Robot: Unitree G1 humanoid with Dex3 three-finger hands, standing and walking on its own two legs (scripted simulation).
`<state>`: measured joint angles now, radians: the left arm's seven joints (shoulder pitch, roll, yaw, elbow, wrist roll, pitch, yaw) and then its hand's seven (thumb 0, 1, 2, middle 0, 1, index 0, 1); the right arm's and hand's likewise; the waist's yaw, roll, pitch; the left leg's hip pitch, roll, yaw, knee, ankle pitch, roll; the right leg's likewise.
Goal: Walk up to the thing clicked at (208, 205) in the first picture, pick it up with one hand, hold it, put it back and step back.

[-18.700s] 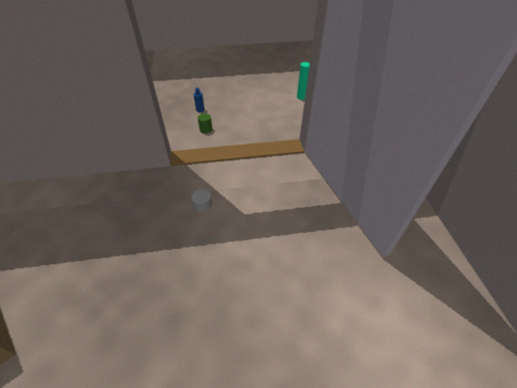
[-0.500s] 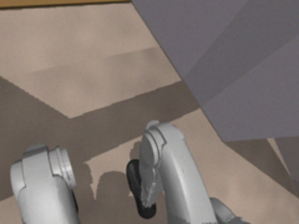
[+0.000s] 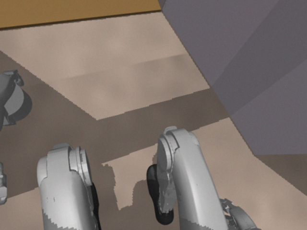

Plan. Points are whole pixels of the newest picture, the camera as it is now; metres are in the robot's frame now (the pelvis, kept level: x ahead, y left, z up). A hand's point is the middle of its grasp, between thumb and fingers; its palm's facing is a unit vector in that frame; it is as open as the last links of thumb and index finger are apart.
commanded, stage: lift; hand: left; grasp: from above
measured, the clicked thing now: (7, 102) +0.45 +0.33 -0.19
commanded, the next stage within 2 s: hold in 1.74 s
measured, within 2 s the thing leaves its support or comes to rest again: neither
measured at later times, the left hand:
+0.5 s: hand out of the picture +0.40 +0.34 -0.06, palm faces -0.46 -0.11 -0.88, open 11.8 cm
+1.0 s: hand out of the picture +0.33 +0.31 +0.14, palm faces -0.41 -0.14 -0.90, open 11.8 cm
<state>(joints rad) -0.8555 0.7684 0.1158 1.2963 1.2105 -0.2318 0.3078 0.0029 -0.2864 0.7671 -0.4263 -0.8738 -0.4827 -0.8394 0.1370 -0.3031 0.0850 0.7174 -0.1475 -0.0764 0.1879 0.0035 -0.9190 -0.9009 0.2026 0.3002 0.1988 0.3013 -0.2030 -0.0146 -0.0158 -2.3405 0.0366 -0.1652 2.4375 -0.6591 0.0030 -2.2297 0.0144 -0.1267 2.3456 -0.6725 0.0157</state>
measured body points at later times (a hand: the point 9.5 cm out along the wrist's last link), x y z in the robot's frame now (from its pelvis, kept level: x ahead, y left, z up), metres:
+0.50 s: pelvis +0.00 +0.00 +0.06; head +0.20 +0.07 +0.46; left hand +0.42 +0.34 -0.01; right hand +0.10 -0.26 -0.05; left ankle +0.08 +0.13 -0.29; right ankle +0.10 -0.12 -0.29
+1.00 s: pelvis +0.00 +0.01 +0.23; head +0.13 +0.05 +0.66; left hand +0.35 +0.32 +0.20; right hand +0.16 -0.24 +0.11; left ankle +0.08 +0.13 -0.29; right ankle +0.10 -0.12 -0.29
